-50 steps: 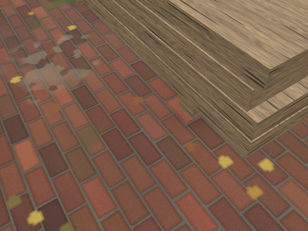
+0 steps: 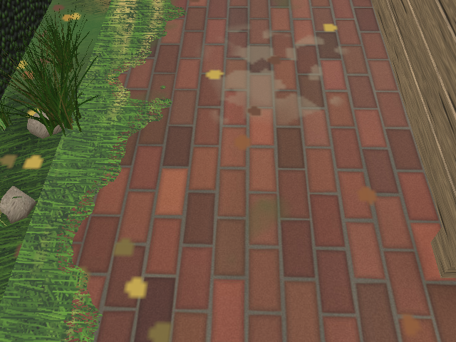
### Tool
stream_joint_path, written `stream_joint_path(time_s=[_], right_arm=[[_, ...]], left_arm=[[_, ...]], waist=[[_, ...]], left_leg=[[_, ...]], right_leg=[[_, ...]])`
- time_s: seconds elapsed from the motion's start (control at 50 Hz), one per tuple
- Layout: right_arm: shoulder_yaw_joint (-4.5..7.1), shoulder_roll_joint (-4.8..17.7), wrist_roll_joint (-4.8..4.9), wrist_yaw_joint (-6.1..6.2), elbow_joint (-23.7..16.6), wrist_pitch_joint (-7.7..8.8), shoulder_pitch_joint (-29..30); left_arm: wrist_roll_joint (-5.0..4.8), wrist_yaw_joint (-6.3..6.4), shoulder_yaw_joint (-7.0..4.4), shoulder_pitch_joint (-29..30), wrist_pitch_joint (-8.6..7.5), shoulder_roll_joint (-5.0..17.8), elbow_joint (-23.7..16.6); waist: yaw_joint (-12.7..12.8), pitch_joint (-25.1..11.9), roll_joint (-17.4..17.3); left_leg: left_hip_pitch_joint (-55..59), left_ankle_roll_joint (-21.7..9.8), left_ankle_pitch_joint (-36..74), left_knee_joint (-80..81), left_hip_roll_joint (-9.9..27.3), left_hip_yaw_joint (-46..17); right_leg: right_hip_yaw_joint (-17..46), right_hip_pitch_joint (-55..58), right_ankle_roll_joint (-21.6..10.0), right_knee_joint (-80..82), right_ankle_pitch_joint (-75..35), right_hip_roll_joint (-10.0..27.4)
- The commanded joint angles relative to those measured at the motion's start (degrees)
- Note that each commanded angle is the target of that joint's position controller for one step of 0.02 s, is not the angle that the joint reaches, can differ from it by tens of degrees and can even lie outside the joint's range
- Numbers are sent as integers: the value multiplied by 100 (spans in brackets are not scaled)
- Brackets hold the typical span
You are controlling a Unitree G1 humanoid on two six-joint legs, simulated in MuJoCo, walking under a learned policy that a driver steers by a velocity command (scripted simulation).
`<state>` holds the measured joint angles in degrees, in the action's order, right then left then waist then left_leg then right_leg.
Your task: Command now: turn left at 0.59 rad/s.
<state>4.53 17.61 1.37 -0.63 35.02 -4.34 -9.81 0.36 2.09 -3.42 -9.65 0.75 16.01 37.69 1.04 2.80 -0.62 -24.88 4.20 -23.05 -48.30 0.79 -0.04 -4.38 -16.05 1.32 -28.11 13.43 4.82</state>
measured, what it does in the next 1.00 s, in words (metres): walks ahead: left foot, then right foot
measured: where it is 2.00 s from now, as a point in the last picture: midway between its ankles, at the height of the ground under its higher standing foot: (185, 234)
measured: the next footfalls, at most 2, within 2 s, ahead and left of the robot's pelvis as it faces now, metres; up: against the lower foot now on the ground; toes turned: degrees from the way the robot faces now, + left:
left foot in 0.08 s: +0.03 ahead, +0.13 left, +0.00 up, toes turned +4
right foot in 0.52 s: +0.11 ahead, -0.09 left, +0.00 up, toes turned +13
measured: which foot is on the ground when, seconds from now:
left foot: up 0.00-0.06, down 0.08-0.52, up 0.54-0.94, down 0.96-1.00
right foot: down 0.00-0.08, up 0.10-0.50, down 0.52-0.98, up 1.00-1.00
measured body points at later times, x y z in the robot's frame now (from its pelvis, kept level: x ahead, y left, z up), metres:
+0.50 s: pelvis +0.04 +0.02 +0.00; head +0.04 +0.02 +0.45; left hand +0.14 +0.32 -0.09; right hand +0.22 -0.22 -0.10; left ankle -0.01 +0.12 -0.74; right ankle +0.07 -0.10 -0.73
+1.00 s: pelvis +0.24 +0.10 -0.02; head +0.28 +0.11 +0.43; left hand +0.14 +0.37 -0.15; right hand +0.53 -0.07 -0.08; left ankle +0.32 +0.22 -0.74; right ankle +0.08 -0.09 -0.71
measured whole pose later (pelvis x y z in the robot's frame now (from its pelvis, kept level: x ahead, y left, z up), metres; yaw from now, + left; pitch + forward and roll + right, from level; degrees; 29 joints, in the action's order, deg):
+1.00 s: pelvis +0.24 +0.10 -0.02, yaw +13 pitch +2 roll +0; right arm 2.2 15.6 0.7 -2.4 35.6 4.8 -1.5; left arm -0.8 0.6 -3.1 -25.8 -2.4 17.5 47.9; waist 4.6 2.5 0.3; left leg -28.6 -3.0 -5.1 -32.6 -0.6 2.1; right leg 1.6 -0.9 0.4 -35.3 29.0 2.3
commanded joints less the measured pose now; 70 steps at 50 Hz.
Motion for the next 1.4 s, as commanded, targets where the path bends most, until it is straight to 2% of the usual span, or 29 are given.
stream_joint_path(time_s=[0.02,0.06,0.08,0.1,0.12,0.16,0.2,0.24,0.32,0.42,0.5,0.52,0.54,0.56,0.58,0.66,0.78,0.86,0.92,0.96,0.98,1.0,1.02,1.04,1.06,1.1,1.2,1.3,1.4], right_arm=[[162,495,2,-63,-533,73,100],[240,556,-18,-35,-364,77,-359],[369,984,-8,31,-380,100,-562],[488,1699,-135,78,-536,140,-509],[410,1367,-317,34,-526,279,-744],[292,1053,-189,86,-440,397,-189],[197,864,-48,168,-482,345,192],[143,753,-120,227,-470,303,244],[132,769,-74,233,-270,347,-210],[128,928,-83,131,-68,478,-405],[27,730,-44,63,-31,502,-260],[-57,466,-73,55,-72,531,-150],[-174,48,-106,39,-197,590,-3],[-109,267,4,76,-471,688,170],[24,707,42,94,-424,754,243],[22,458,-60,-26,-229,868,223],[-167,-32,-66,-126,-287,914,913],[-146,109,15,-236,-378,948,1270],[-41,385,4,-249,-339,966,967],[181,777,-24,-145,66,925,-460],[284,1187,-81,-59,242,873,-1535],[296,1555,-157,-115,316,889,-1610],[161,957,-91,-114,293,901,-1431],[80,732,-66,-90,298,904,-1063],[45,660,-95,-92,278,906,-743],[-16,451,-215,-110,258,937,-361],[22,544,-116,-76,539,1079,-427],[39,729,-63,8,783,1002,-862],[57,831,-18,42,1106,849,-1403]], left_arm=[[-122,-24,-385,35,-58,1190,-245],[-199,-38,-351,-97,-82,1007,-105],[-48,-63,-287,-306,-99,732,-83],[207,-61,-151,-5,-126,447,-477],[110,-3,-241,566,-157,746,-538],[-8,47,-313,487,-112,852,-394],[63,84,-346,345,-86,867,-304],[9,25,-307,104,-93,727,-180],[-75,-139,-179,418,-168,537,-247],[-140,-295,-168,521,-429,617,-287],[-154,-327,-173,-222,-602,516,-6],[-125,-293,-193,-663,-635,595,82],[-50,-245,-250,-1193,-656,958,171],[13,-307,-404,-1561,-656,1451,311],[-38,-315,-310,-1474,-681,1112,281],[-39,-242,-147,-1040,-653,768,166],[-99,-183,-144,-1257,-560,885,378],[-187,-190,-186,-1522,-505,1060,569],[-210,-163,-237,-1440,-436,1191,644],[-168,-128,-185,-1403,-389,1081,640],[14,-111,-35,-1465,-393,714,473],[-94,-130,144,-2178,-508,62,345],[-249,-169,-2,-1694,-610,743,410],[-342,-211,-73,-1108,-661,975,243],[-261,-195,-46,-824,-691,897,206],[-129,-211,-64,-852,-647,761,232],[-46,-180,-10,-506,-455,515,126],[-74,-292,90,555,-581,300,-148],[-132,-475,89,1302,-651,357,-459]], waist=[[38,-782,1316],[-178,-816,974],[-130,-888,-125],[-76,-788,-1893],[-624,-1181,-1260],[-256,-771,-685],[-80,-725,-686],[-3,-928,-693],[-352,-736,-949],[-465,-241,-854],[22,-204,-521],[219,-341,-348],[340,-437,557],[349,-241,1635],[384,143,1129],[163,199,722],[390,143,686],[433,271,726],[82,85,778],[-680,-886,638],[-1038,-1827,-153],[-510,-2541,-1822],[-742,-2047,-1254],[-683,-1200,-918],[-519,-805,-356],[-155,-503,-352],[-28,-79,-222],[-413,123,-149],[-621,252,-155]], left_leg=[[310,-227,352,1091,-116,382],[1365,-567,1407,2368,-313,399],[2362,-895,2946,2638,435,-776],[2733,-2060,4670,2622,1976,-2928],[2451,-2589,4307,2779,2140,-3085],[2110,-1997,3464,2765,1467,-2161],[1770,-1752,3624,2740,1141,-1838],[1713,-1749,3730,2717,1010,-1594],[1707,-1739,-51,3302,915,-1988],[1334,-1794,-654,3415,1071,-2355],[507,-1537,-945,3008,726,-2285],[68,-1308,-898,2471,496,-2058],[-818,-915,-705,997,-87,-1176],[-1969,-666,-1072,-307,-441,-402],[-2502,-618,-999,-1121,-107,-618],[-2505,-539,678,-1225,346,-446],[-1324,-253,2021,770,193,79],[-820,-397,2235,1531,99,82],[-240,-710,1871,1828,-37,127],[1866,-1040,1880,1953,-207,293],[3665,-1396,1686,1753,982,-1052],[4886,-2255,-146,2741,2162,-4047],[4505,-2098,-854,3243,2020,-4255],[3804,-1886,-453,3267,1854,-3329],[3042,-1784,399,3330,1620,-2686],[2087,-1758,1370,3629,1254,-1963],[1472,-1901,2266,4147,1092,-1098],[1605,-1616,2449,4206,829,-469],[2638,-1549,2635,3807,1234,-587]], right_leg=[[816,922,-1161,454,-2091,1289],[399,409,-691,-209,-1549,1058],[-167,-643,-149,-1397,-280,612],[-272,-2401,368,-2863,2453,-267],[673,-2439,360,-3832,2673,-344],[853,-2492,249,-3966,1729,-192],[844,-2186,317,-3825,1097,-246],[721,-1844,389,-3682,738,-361],[584,-1644,282,-2133,374,-338],[471,-989,-21,-897,694,-388],[317,591,-345,243,51,-518],[720,1247,-470,344,204,-164],[2013,1929,-820,877,1057,747],[4040,2049,-1619,1636,2284,1716],[4277,1936,-1819,1764,2802,1826],[2637,1752,-1321,1891,1099,1032],[1168,1176,-1185,1994,-979,541],[1173,1267,-1166,1937,-1145,844],[1106,1690,-1007,1442,-2536,1018],[630,1247,-728,-360,-3921,595],[447,-5,-514,-2280,-2116,274],[777,-1874,-217,-4068,1854,-804],[1279,-2532,-256,-4655,1842,-504],[1077,-2844,-332,-4645,1314,-217],[940,-2630,-341,-4406,810,39],[957,-2135,-294,-3986,223,323],[817,-2286,5,-3017,-488,418],[537,-2039,-20,-1092,-2020,159],[548,-2275,-238,-274,-1791,-30]])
